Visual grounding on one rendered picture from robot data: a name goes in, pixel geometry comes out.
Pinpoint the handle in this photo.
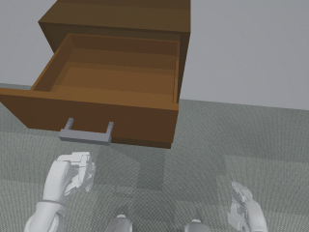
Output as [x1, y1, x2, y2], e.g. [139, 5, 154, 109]
[58, 118, 114, 146]

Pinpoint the cabinet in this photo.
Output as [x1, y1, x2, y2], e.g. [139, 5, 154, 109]
[38, 0, 191, 149]

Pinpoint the right robot hand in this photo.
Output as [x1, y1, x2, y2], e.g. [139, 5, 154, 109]
[227, 180, 268, 232]

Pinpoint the left robot hand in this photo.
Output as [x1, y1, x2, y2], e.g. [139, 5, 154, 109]
[42, 152, 96, 205]

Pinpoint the right robot thigh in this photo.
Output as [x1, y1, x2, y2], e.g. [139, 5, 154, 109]
[183, 221, 211, 232]

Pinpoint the drawer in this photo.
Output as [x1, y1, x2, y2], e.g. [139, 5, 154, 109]
[0, 33, 181, 143]

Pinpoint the robot left forearm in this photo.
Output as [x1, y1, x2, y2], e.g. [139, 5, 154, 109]
[24, 200, 68, 232]

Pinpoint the robot thigh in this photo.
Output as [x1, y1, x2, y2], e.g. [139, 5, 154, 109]
[105, 217, 132, 232]
[183, 221, 211, 232]

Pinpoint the left robot thigh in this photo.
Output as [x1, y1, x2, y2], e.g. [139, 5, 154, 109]
[105, 217, 132, 232]

